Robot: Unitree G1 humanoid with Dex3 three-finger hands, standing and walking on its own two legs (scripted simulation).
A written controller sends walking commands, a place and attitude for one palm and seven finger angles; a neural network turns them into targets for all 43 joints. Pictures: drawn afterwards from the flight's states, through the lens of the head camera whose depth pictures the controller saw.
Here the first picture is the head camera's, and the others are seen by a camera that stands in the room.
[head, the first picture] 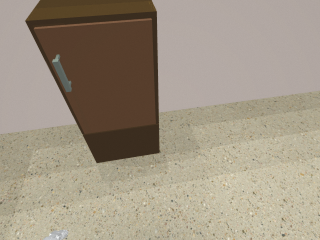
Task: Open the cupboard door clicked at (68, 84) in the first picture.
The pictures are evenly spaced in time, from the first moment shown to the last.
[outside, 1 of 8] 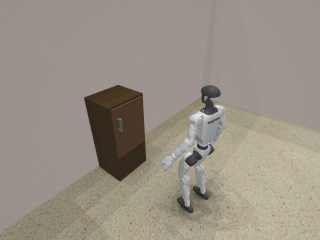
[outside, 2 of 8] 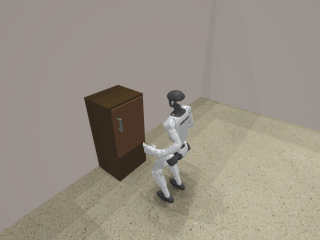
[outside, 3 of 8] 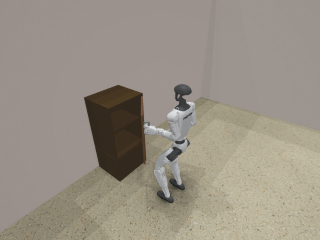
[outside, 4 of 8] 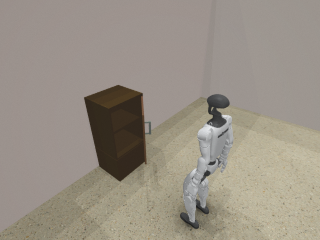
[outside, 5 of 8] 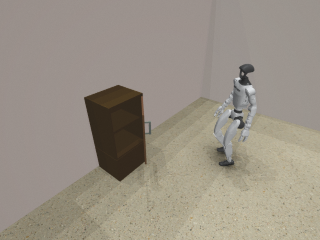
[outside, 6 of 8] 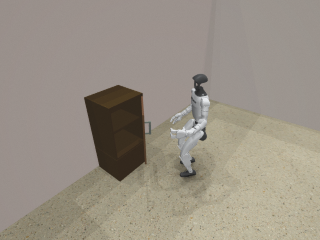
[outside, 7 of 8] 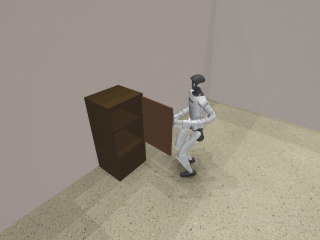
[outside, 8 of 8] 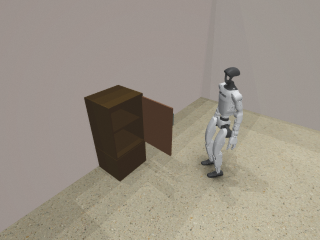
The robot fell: no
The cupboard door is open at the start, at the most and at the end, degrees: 0 87 87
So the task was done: yes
